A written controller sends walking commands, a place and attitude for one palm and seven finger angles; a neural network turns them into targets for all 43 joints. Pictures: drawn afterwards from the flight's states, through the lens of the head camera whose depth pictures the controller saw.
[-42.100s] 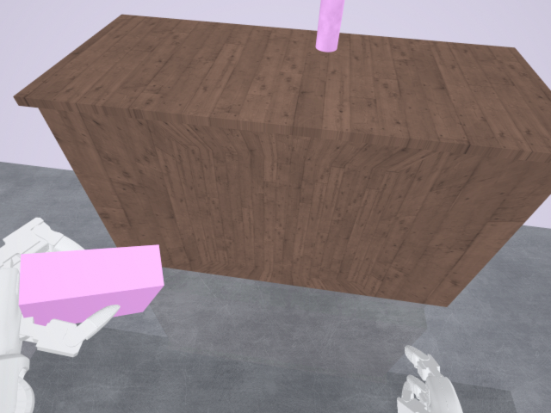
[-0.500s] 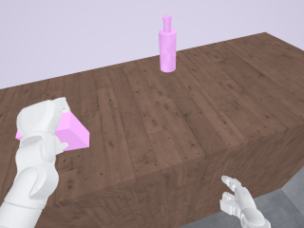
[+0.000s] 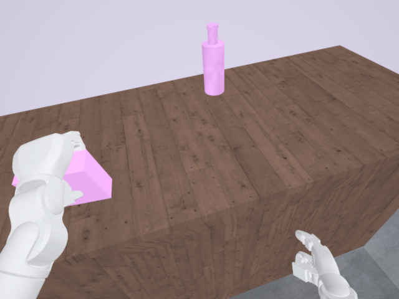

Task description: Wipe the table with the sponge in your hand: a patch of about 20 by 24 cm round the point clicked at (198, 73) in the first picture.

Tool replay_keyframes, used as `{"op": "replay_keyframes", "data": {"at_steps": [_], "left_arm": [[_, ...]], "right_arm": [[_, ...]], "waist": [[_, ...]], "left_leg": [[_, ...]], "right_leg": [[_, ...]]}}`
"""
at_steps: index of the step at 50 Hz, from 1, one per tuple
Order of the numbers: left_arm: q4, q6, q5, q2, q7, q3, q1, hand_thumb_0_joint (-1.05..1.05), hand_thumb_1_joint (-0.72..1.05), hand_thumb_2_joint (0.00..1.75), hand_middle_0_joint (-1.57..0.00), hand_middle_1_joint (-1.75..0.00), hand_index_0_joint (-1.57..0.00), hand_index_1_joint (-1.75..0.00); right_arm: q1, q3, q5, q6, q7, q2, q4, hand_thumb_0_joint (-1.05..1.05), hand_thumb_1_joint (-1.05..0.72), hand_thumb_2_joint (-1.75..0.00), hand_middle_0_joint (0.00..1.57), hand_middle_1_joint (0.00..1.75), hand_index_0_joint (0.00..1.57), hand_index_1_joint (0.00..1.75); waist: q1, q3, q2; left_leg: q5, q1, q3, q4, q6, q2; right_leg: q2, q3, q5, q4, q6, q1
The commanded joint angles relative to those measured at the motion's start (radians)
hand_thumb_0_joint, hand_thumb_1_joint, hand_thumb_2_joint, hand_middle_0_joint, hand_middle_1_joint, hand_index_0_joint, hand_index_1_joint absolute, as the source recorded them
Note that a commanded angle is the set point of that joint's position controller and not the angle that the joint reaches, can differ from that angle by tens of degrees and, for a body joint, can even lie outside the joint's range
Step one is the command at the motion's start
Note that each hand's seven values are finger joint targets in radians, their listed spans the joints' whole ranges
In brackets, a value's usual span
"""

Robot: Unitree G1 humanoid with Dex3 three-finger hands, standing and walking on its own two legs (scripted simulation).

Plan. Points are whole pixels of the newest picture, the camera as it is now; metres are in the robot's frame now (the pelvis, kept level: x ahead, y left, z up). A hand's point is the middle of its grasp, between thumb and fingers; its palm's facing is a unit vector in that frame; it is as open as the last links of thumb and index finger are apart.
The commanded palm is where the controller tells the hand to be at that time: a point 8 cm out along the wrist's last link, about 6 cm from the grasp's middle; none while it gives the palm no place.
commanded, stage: lift the sponge slowly off the table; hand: left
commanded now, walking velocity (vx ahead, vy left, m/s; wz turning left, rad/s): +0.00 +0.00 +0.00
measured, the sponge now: (74, 185) +0.28 +0.30 +0.11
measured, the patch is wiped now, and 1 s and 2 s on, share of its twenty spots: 0.95 0.95 0.95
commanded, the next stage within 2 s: bring the sponge back beside the body in 1.70 s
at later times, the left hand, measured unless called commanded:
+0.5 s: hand (66, 175) +0.27 +0.28 +0.16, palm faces +0.07 -0.08 -0.99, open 9.0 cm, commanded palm +0.23 +0.28 +0.24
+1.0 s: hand (55, 163) +0.26 +0.28 +0.20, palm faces +0.13 -0.06 -0.99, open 9.0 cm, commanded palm +0.23 +0.28 +0.28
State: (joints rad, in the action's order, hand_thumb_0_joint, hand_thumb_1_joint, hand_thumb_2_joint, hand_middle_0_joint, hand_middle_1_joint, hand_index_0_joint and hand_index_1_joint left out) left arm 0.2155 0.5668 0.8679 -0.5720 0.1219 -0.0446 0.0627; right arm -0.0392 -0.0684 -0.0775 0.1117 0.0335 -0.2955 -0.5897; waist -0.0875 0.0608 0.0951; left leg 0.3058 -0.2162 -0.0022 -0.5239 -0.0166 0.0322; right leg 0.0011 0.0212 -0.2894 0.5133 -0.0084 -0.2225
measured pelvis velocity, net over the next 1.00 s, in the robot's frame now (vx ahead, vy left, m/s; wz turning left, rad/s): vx -0.04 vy -0.01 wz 0.02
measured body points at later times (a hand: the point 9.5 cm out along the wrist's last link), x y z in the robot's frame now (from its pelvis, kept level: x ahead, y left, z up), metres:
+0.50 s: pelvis -0.02 -0.01 +0.00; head -0.04 -0.06 +0.45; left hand +0.26 +0.28 +0.22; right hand +0.23 -0.21 -0.07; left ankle -0.02 +0.13 -0.74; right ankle -0.01 -0.12 -0.74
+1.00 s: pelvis -0.04 -0.01 +0.00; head -0.06 -0.06 +0.45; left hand +0.25 +0.27 +0.25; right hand +0.23 -0.21 -0.06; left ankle -0.02 +0.13 -0.74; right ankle -0.01 -0.12 -0.74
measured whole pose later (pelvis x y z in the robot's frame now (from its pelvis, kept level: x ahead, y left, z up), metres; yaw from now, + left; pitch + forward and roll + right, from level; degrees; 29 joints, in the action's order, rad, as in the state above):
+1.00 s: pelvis -0.04 -0.01 +0.00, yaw +1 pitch -3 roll +0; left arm 0.04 0.50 0.85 -0.60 0.22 -0.09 0.30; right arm -0.01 -0.07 -0.07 0.04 0.07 -0.29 -0.65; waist -0.13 0.02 0.12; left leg 0.21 -0.17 0.02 -0.44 -0.03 0.03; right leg 0.00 0.04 -0.22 0.47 -0.03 -0.19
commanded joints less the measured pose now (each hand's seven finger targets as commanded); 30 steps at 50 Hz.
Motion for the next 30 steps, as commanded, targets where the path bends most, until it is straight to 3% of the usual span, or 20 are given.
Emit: {"op": "replay_keyframes", "data": {"at_steps": [1,4,6,8,10,11,13,15,16,18,20,21,23,25,26,30], "left_arm": [[0.122,0.0,-0.001,-0.212,0.018,0.119,0.194,0.0,0.1,1.3,-1.2,-1.6,-1.2,-1.6],[0.076,-0.009,0.003,-0.19,0.023,0.093,0.229,0.0,0.1,1.3,-1.2,-1.6,-1.2,-1.6],[0.111,-0.024,0.014,-0.227,0.019,0.116,0.283,0.0,0.1,1.3,-1.2,-1.6,-1.2,-1.6],[0.077,-0.03,0.016,-0.204,0.021,0.099,0.276,0.0,0.1,1.3,-1.2,-1.6,-1.2,-1.6],[0.113,-0.045,0.017,-0.238,0.022,0.129,0.306,0.0,0.1,1.3,-1.2,-1.6,-1.2,-1.6],[0.098,-0.047,0.026,-0.238,0.02,0.111,0.355,0.0,0.1,1.3,-1.2,-1.6,-1.2,-1.6],[0.026,-0.052,0.032,-0.245,0.021,0.113,0.384,0.0,0.1,1.3,-1.2,-1.6,-1.2,-1.6],[0.086,-0.07,0.034,-0.255,0.022,0.12,0.43,0.0,0.1,1.3,-1.2,-1.6,-1.2,-1.6],[0.08,-0.078,0.038,-0.269,0.017,0.124,0.466,0.0,0.1,1.3,-1.2,-1.6,-1.2,-1.6],[0.028,-0.087,0.034,-0.248,0.017,0.106,0.47,0.0,0.1,1.3,-1.2,-1.6,-1.2,-1.6],[0.053,-0.105,0.04,-0.303,0.013,0.158,0.485,0.0,0.1,1.3,-1.2,-1.6,-1.2,-1.6],[0.046,-0.109,0.042,-0.288,0.012,0.139,0.514,0.0,0.1,1.3,-1.2,-1.6,-1.2,-1.6],[0.025,-0.119,0.041,-0.27,0.011,0.122,0.537,0.0,0.1,1.3,-1.2,-1.6,-1.2,-1.6],[0.044,-0.129,0.042,-0.298,0.006,0.145,0.574,0.0,0.1,1.3,-1.2,-1.6,-1.2,-1.6],[0.03,-0.13,0.042,-0.292,0.003,0.138,0.582,0.0,0.1,1.3,-1.2,-1.6,-1.2,-1.6],[0.042,-0.131,0.035,-0.304,0.005,0.159,0.569,0.0,0.1,1.3,-1.2,-1.6,-1.2,-1.6]], "right_arm": [[0.213,0.031,0.004,-0.063,0.013,-0.088,0.183,0.0,-0.9,-0.9,0.2,0.3,0.2,0.3],[0.212,0.032,0.003,-0.065,0.019,-0.088,0.164,0.0,-0.9,-0.9,0.2,0.3,0.2,0.3],[0.211,0.03,0.007,-0.082,0.023,-0.085,0.174,0.0,-0.9,-0.9,0.2,0.3,0.2,0.3],[0.218,0.033,0.007,-0.081,0.023,-0.084,0.158,0.0,-0.9,-0.9,0.2,0.3,0.2,0.3],[0.241,0.033,0.004,-0.092,0.027,-0.08,0.167,0.0,-0.9,-0.9,0.2,0.3,0.2,0.3],[0.217,0.028,0.012,-0.097,0.031,-0.079,0.162,0.0,-0.9,-0.9,0.2,0.3,0.2,0.3],[0.217,0.032,0.01,-0.094,0.035,-0.084,0.137,0.0,-0.9,-0.9,0.2,0.3,0.2,0.3],[0.247,0.029,0.006,-0.107,0.038,-0.078,0.153,0.0,-0.9,-0.9,0.2,0.3,0.2,0.3],[0.214,0.028,0.016,-0.116,0.042,-0.075,0.149,0.0,-0.9,-0.9,0.2,0.3,0.2,0.3],[0.223,0.027,0.015,-0.115,0.043,-0.075,0.131,0.0,-0.9,-0.9,0.2,0.3,0.2,0.3],[0.239,0.031,0.013,-0.125,0.046,-0.076,0.135,0.0,-0.9,-0.9,0.2,0.3,0.2,0.3],[0.218,0.028,0.021,-0.129,0.047,-0.071,0.134,0.0,-0.9,-0.9,0.2,0.3,0.2,0.3],[0.223,0.029,0.018,-0.128,0.046,-0.072,0.119,0.0,-0.9,-0.9,0.2,0.3,0.2,0.3],[0.241,0.03,0.014,-0.138,0.05,-0.071,0.125,0.0,-0.9,-0.9,0.2,0.3,0.2,0.3],[0.221,0.029,0.022,-0.142,0.05,-0.068,0.122,0.0,-0.9,-0.9,0.2,0.3,0.2,0.3],[0.251,0.033,0.014,-0.143,0.045,-0.072,0.126,0.0,-0.9,-0.9,0.2,0.3,0.2,0.3]], "waist": [[-0.037,0.18,-0.064],[-0.027,0.144,-0.069],[-0.036,0.191,-0.06],[-0.03,0.168,-0.058],[-0.034,0.183,-0.054],[-0.033,0.195,-0.061],[-0.022,0.153,-0.071],[-0.027,0.184,-0.041],[-0.033,0.22,-0.049],[-0.025,0.184,-0.045],[-0.033,0.203,-0.025],[-0.035,0.221,-0.044],[-0.025,0.196,-0.022],[-0.027,0.204,0.006],[-0.035,0.215,-0.006],[-0.04,0.228,-0.012]], "left_leg": [[-0.34,0.026,-0.001,0.039,0.051,-0.057],[-0.318,0.027,0.002,0.052,0.049,-0.056],[-0.331,0.04,0.003,0.045,0.052,-0.062],[-0.33,0.044,0.004,0.053,0.05,-0.061],[-0.304,0.057,0.01,0.056,0.052,-0.062],[-0.311,0.053,0.003,0.053,0.053,-0.066],[-0.281,0.048,0.006,0.066,0.049,-0.063],[-0.266,0.072,0.011,0.074,0.051,-0.064],[-0.292,0.072,0.007,0.066,0.053,-0.071],[-0.28,0.072,0.007,0.079,0.049,-0.068],[-0.272,0.086,0.013,0.078,0.049,-0.069],[-0.286,0.082,0.004,0.074,0.05,-0.074],[-0.29,0.087,0.01,0.09,0.045,-0.069],[-0.267,0.099,0.013,0.097,0.044,-0.068],[-0.286,0.092,0.007,0.092,0.046,-0.073],[-0.295,0.103,0.012,0.103,0.043,-0.07]], "right_leg": [[-0.029,0.0,0.299,-0.042,-0.045,0.104],[-0.032,0.001,0.274,-0.06,-0.043,0.08],[-0.028,-0.005,0.277,-0.053,-0.049,0.102],[-0.031,-0.001,0.282,-0.064,-0.048,0.095],[-0.035,-0.028,0.247,-0.072,-0.052,0.097],[-0.025,-0.01,0.247,-0.068,-0.048,0.101],[-0.03,-0.012,0.216,-0.089,-0.047,0.078],[-0.036,-0.032,0.186,-0.096,-0.055,0.088],[-0.025,-0.013,0.208,-0.085,-0.053,0.107],[-0.028,-0.012,0.204,-0.103,-0.051,0.094],[-0.034,-0.045,0.187,-0.107,-0.06,0.104],[-0.022,-0.024,0.201,-0.102,-0.055,0.118],[-0.027,-0.015,0.21,-0.114,-0.056,0.109],[-0.033,-0.037,0.169,-0.121,-0.063,0.107],[-0.024,-0.019,0.187,-0.115,-0.06,0.119],[-0.029,-0.042,0.21,-0.12,-0.063,0.139]]}}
